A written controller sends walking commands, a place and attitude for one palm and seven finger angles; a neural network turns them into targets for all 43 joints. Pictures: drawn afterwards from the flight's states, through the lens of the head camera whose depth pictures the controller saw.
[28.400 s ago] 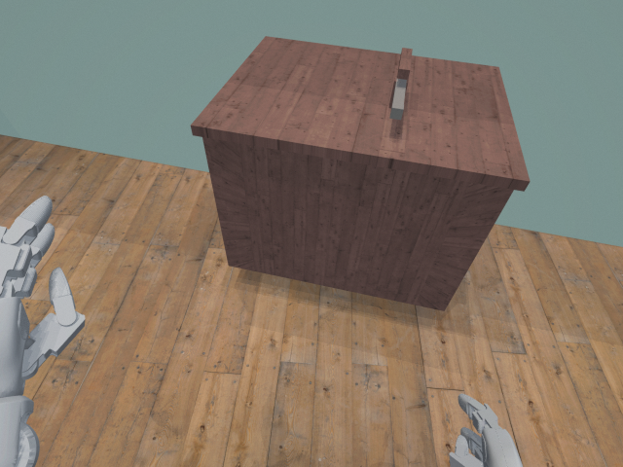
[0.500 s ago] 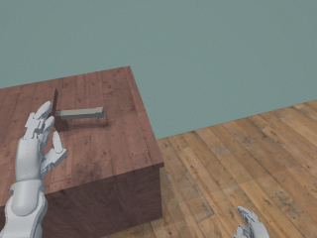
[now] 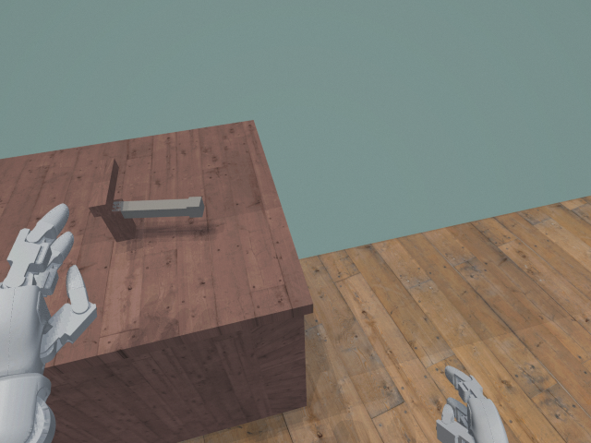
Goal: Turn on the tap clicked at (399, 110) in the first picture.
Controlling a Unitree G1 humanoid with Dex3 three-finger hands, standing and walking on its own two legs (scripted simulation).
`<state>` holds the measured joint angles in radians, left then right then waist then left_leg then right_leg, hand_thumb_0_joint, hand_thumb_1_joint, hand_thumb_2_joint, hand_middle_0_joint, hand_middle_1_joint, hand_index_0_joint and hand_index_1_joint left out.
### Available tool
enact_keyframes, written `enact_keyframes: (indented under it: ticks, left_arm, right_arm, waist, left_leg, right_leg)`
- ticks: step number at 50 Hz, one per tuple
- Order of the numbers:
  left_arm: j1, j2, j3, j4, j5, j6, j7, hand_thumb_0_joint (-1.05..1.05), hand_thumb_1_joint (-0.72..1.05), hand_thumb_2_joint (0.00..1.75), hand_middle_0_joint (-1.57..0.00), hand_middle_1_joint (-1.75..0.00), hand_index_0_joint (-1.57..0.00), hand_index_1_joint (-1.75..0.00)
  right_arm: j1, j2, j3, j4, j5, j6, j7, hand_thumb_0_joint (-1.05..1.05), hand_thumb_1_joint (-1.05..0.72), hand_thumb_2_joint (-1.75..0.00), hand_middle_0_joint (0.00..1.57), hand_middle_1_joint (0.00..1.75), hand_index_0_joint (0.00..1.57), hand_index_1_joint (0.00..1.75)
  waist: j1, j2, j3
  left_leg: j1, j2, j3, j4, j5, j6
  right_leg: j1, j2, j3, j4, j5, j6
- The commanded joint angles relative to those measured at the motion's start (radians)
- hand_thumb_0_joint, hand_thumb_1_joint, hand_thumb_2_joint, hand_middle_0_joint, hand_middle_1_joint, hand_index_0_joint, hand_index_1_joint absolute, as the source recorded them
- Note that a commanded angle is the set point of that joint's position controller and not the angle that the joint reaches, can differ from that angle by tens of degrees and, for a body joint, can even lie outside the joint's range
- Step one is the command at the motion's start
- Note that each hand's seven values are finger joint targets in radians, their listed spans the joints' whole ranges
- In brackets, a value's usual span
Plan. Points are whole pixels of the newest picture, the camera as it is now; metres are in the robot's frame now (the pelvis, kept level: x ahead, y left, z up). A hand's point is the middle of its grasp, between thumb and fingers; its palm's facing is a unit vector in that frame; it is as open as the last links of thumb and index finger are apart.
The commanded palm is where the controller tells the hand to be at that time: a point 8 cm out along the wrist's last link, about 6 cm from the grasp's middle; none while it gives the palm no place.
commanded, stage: draw the hand back beside the body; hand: left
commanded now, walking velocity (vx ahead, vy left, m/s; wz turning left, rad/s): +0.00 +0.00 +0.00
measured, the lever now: (195, 207) +0.50 +0.26 +0.01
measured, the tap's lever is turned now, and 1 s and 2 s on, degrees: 77 77 77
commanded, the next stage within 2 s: step back with the hand held close in 0.08 s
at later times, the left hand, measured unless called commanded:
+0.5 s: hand (91, 321) +0.19 +0.24 +0.15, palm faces +0.30 -0.85 -0.42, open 7.4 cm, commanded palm +0.14 +0.29 +0.18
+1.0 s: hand (4, 405) +0.10 +0.26 +0.16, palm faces +0.42 -0.80 -0.43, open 7.4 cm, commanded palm +0.04 +0.30 +0.18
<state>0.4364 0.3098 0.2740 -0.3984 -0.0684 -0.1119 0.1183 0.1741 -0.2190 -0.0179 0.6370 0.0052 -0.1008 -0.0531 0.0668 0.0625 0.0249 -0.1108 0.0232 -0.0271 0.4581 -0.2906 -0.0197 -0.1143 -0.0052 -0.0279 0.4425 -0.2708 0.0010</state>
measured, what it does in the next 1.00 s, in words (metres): shifts its weight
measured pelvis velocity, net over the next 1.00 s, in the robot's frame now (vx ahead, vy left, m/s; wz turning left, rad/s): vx -0.11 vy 0.02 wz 0.04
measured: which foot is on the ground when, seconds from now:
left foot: down 0.00-1.00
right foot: down 0.00-1.00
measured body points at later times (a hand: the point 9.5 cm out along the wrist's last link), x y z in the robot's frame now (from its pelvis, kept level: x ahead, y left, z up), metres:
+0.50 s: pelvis -0.03 +0.02 +0.00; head -0.01 +0.00 +0.45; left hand +0.17 +0.29 +0.17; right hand +0.15 -0.23 -0.09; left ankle -0.02 +0.13 -0.74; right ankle -0.02 -0.12 -0.74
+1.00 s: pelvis -0.11 +0.02 -0.01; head -0.09 +0.02 +0.44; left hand +0.07 +0.30 +0.18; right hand +0.06 -0.22 -0.09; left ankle -0.02 +0.13 -0.74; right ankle -0.04 -0.12 -0.74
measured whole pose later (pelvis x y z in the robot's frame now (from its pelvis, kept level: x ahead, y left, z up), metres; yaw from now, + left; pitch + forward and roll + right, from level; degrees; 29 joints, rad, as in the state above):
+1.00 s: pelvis -0.11 +0.02 -0.01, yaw +2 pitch -1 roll -2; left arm 0.43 0.38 0.35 -0.48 0.00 -0.21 0.15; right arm 0.22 -0.21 -0.01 0.56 0.01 -0.09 -0.08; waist -0.01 0.02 0.05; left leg -0.41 0.01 -0.04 0.58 -0.16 0.02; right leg -0.36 0.01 0.00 0.55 -0.18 0.03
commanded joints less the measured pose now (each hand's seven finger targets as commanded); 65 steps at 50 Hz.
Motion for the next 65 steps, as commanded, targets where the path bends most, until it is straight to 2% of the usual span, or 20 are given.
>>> enact_keyframes:
  ticks: [1, 9, 10, 11, 14, 17, 22, 33, 39, 42, 46, 50, 52, 54, 56, 58, 60, 62, 64, 65]
  left_arm:
    - [-0.127, 0.181, 0.103, -0.243, 0.006, -0.066, 0.018, 0.00, 0.90, 0.90, -0.20, -0.30, -0.20, -0.30]
    - [-0.085, 0.178, 0.110, -0.219, 0.000, -0.057, 0.016, 0.00, 0.90, 0.90, -0.20, -0.30, -0.20, -0.30]
    - [-0.130, 0.193, 0.121, -0.226, 0.000, -0.057, 0.018, 0.00, 0.90, 0.90, -0.20, -0.30, -0.20, -0.30]
    - [-0.266, 0.315, 0.258, -0.271, 0.001, -0.089, 0.020, 0.00, 0.90, 0.90, -0.20, -0.30, -0.20, -0.30]
    - [-0.081, 0.177, 0.145, -0.142, 0.014, -0.084, -0.007, 0.00, 0.90, 0.90, -0.20, -0.30, -0.20, -0.30]
    - [-0.030, 0.159, 0.123, -0.184, 0.017, -0.086, -0.008, 0.00, 0.90, 0.90, -0.20, -0.30, -0.20, -0.30]
    - [0.006, 0.214, 0.174, -0.302, 0.023, -0.095, 0.006, 0.00, 0.90, 0.90, -0.20, -0.30, -0.20, -0.30]
    - [0.038, 0.201, 0.179, -0.243, 0.023, -0.120, 0.020, 0.00, 0.90, 0.90, -0.20, -0.30, -0.20, -0.30]
    - [-0.036, 0.211, 0.152, -0.255, 0.039, -0.140, 0.040, 0.00, 0.90, 0.90, -0.20, -0.30, -0.20, -0.30]
    - [-0.080, 0.226, 0.164, -0.285, 0.049, -0.151, 0.052, 0.00, 0.90, 0.90, -0.20, -0.30, -0.20, -0.30]
    - [-0.077, 0.226, 0.202, -0.324, 0.065, -0.174, 0.057, 0.00, 0.90, 0.90, -0.20, -0.30, -0.20, -0.30]
    - [-0.002, 0.228, 0.227, -0.312, 0.071, -0.185, 0.042, 0.00, 0.90, 0.90, -0.20, -0.30, -0.20, -0.30]
    - [0.031, 0.206, 0.217, -0.282, 0.078, -0.195, 0.028, 0.00, 0.90, 0.90, -0.20, -0.30, -0.20, -0.30]
    - [0.008, 0.204, 0.205, -0.290, 0.070, -0.200, 0.024, 0.00, 0.90, 0.90, -0.20, -0.30, -0.20, -0.30]
    - [-0.016, 0.216, 0.188, -0.323, 0.049, -0.195, 0.031, 0.00, 0.90, 0.90, -0.20, -0.30, -0.20, -0.30]
    - [-0.029, 0.223, 0.167, -0.322, 0.038, -0.175, 0.043, 0.00, 0.90, 0.90, -0.20, -0.30, -0.20, -0.30]
    - [-0.076, 0.249, 0.180, -0.355, 0.040, -0.164, 0.048, 0.00, 0.90, 0.90, -0.20, -0.30, -0.20, -0.30]
    - [-0.065, 0.249, 0.193, -0.347, 0.038, -0.160, 0.051, 0.00, 0.90, 0.90, -0.20, -0.30, -0.20, -0.30]
    - [-0.050, 0.227, 0.217, -0.350, 0.048, -0.170, 0.060, 0.00, 0.90, 0.90, -0.20, -0.30, -0.20, -0.30]
    - [-0.058, 0.247, 0.226, -0.340, 0.051, -0.166, 0.066, 0.00, 0.90, 0.90, -0.20, -0.30, -0.20, -0.30]
  right_arm:
    - [-0.109, -0.099, -0.033, -0.157, -0.002, -0.056, -0.011, 0.00, -0.90, -0.90, 0.20, 0.30, 0.20, 0.30]
    - [-0.111, -0.100, -0.031, -0.158, -0.001, -0.057, -0.005, 0.00, -0.90, -0.90, 0.20, 0.30, 0.20, 0.30]
    - [-0.111, -0.100, -0.030, -0.154, 0.001, -0.054, -0.007, 0.00, -0.90, -0.90, 0.20, 0.30, 0.20, 0.30]
    - [-0.114, -0.107, -0.021, -0.181, 0.002, -0.037, -0.014, 0.00, -0.90, -0.90, 0.20, 0.30, 0.20, 0.30]
    - [-0.093, -0.103, -0.026, -0.175, -0.001, -0.003, -0.016, 0.00, -0.90, -0.90, 0.20, 0.30, 0.20, 0.30]
    - [-0.104, -0.112, -0.029, -0.203, 0.000, 0.017, -0.016, 0.00, -0.90, -0.90, 0.20, 0.30, 0.20, 0.30]
    - [-0.119, -0.114, -0.032, -0.241, -0.002, 0.038, -0.022, 0.00, -0.90, -0.90, 0.20, 0.30, 0.20, 0.30]
    - [-0.093, -0.120, -0.041, -0.242, 0.006, 0.021, -0.029, 0.00, -0.90, -0.90, 0.20, 0.30, 0.20, 0.30]
    - [-0.083, -0.124, -0.039, -0.228, 0.005, -0.008, -0.030, 0.00, -0.90, -0.90, 0.20, 0.30, 0.20, 0.30]
    - [-0.084, -0.126, -0.036, -0.223, 0.000, -0.019, -0.035, 0.00, -0.90, -0.90, 0.20, 0.30, 0.20, 0.30]
    - [-0.088, -0.137, -0.039, -0.230, -0.002, -0.041, -0.040, 0.00, -0.90, -0.90, 0.20, 0.30, 0.20, 0.30]
    - [-0.080, -0.138, -0.051, -0.245, 0.004, -0.061, -0.028, 0.00, -0.90, -0.90, 0.20, 0.30, 0.20, 0.30]
    - [-0.092, -0.138, -0.047, -0.243, 0.002, -0.065, -0.022, 0.00, -0.90, -0.90, 0.20, 0.30, 0.20, 0.30]
    - [-0.056, -0.118, -0.052, -0.222, 0.001, -0.068, -0.014, 0.00, -0.90, -0.90, 0.20, 0.30, 0.20, 0.30]
    - [-0.033, -0.101, -0.057, -0.199, -0.003, -0.062, -0.008, 0.00, -0.90, -0.90, 0.20, 0.30, 0.20, 0.30]
    - [-0.033, -0.081, -0.049, -0.170, -0.010, -0.052, 0.001, 0.00, -0.90, -0.90, 0.20, 0.30, 0.20, 0.30]
    - [-0.048, -0.080, -0.039, -0.166, -0.012, -0.045, 0.001, 0.00, -0.90, -0.90, 0.20, 0.30, 0.20, 0.30]
    - [-0.062, -0.093, -0.030, -0.177, -0.010, -0.038, -0.008, 0.00, -0.90, -0.90, 0.20, 0.30, 0.20, 0.30]
    - [-0.084, -0.127, -0.041, -0.197, -0.012, -0.044, -0.025, 0.00, -0.90, -0.90, 0.20, 0.30, 0.20, 0.30]
    - [-0.077, -0.103, -0.044, -0.198, -0.014, -0.048, -0.026, 0.00, -0.90, -0.90, 0.20, 0.30, 0.20, 0.30]
  waist:
    - [-0.016, 0.014, -0.116]
    - [-0.013, -0.018, -0.084]
    - [-0.017, -0.006, -0.073]
    - [-0.034, -0.018, -0.002]
    - [-0.049, -0.111, -0.095]
    - [-0.041, -0.001, -0.161]
    - [-0.030, 0.018, -0.221]
    - [-0.047, -0.036, -0.150]
    - [-0.059, -0.103, -0.079]
    - [-0.063, -0.058, -0.074]
    - [-0.053, 0.146, -0.125]
    - [-0.046, 0.139, -0.154]
    - [-0.046, 0.159, -0.063]
    - [-0.056, -0.026, -0.085]
    - [-0.069, -0.181, -0.111]
    - [-0.076, -0.271, -0.147]
    - [-0.085, -0.230, -0.156]
    - [-0.082, -0.113, -0.108]
    - [-0.065, 0.185, -0.124]
    - [-0.065, 0.207, -0.141]
  left_leg:
    - [0.016, -0.008, 0.029, -0.052, 0.260, 0.037]
    - [-0.017, -0.004, 0.023, -0.055, 0.259, 0.033]
    - [-0.022, -0.006, 0.022, -0.062, 0.247, 0.030]
    - [-0.077, 0.024, 0.019, -0.025, 0.207, 0.057]
    - [-0.034, 0.036, 0.009, 0.017, 0.315, 0.056]
    - [-0.017, 0.062, 0.006, -0.015, 0.437, 0.055]
    - [-0.057, 0.080, -0.022, -0.043, 0.495, 0.054]
    - [-0.261, 0.057, -0.027, -0.056, 0.040, 0.055]
    - [-0.256, 0.027, -0.029, 0.021, -0.176, 0.056]
    - [-0.285, 0.043, -0.067, -0.015, -0.215, 0.066]
    - [-0.523, 0.128, -0.180, -0.216, -0.361, 0.112]
    - [-0.599, 0.142, -0.184, -0.202, -0.375, 0.124]
    - [-0.714, 0.158, -0.178, -0.189, -0.487, 0.141]
    - [-0.573, 0.078, -0.086, -0.019, -0.356, 0.097]
    - [-0.314, 0.006, -0.003, 0.208, -0.193, 0.031]
    - [-0.151, -0.026, 0.038, 0.416, -0.091, 0.003]
    - [-0.125, -0.015, 0.026, 0.357, -0.070, 0.010]
    - [-0.180, 0.035, -0.044, 0.028, -0.059, 0.045]
    - [-0.334, 0.252, -0.266, -0.175, 0.036, 0.144]
    - [-0.304, 0.312, -0.308, -0.197, 0.198, 0.169]
  right_leg:
    - [0.014, -0.012, -0.017, -0.050, 0.257, -0.019]
    - [0.014, -0.008, -0.023, -0.050, 0.252, -0.021]
    - [0.013, -0.007, -0.022, -0.057, 0.236, -0.022]
    - [-0.065, -0.051, 0.067, -0.108, 0.322, -0.013]
    - [-0.042, -0.089, 0.058, -0.069, 0.469, -0.011]
    - [-0.024, -0.070, 0.033, -0.024, 0.452, 0.002]
    - [-0.001, -0.040, 0.016, 0.025, 0.385, 0.010]
    - [-0.040, -0.058, 0.070, -0.021, 0.225, 0.005]
    - [-0.243, -0.102, 0.126, -0.147, -0.158, -0.015]
    - [-0.250, -0.078, 0.100, -0.113, -0.197, -0.010]
    - [0.047, 0.024, 0.030, 0.134, 0.000, 0.024]
    - [0.143, 0.047, 0.040, 0.216, 0.116, 0.029]
    - [0.143, 0.055, 0.058, 0.216, 0.071, 0.032]
    - [0.002, -0.012, 0.148, 0.070, 0.088, 0.000]
    - [-0.273, -0.158, 0.298, -0.108, -0.047, -0.074]
    - [-0.419, -0.279, 0.347, -0.191, -0.060, -0.138]
    - [-0.404, -0.265, 0.293, -0.154, 0.037, -0.125]
    - [-0.345, -0.140, 0.186, -0.007, 0.016, -0.047]
    - [-0.214, 0.040, 0.050, 0.343, 0.033, 0.030]
    - [-0.253, 0.057, 0.065, 0.496, -0.121, 0.029]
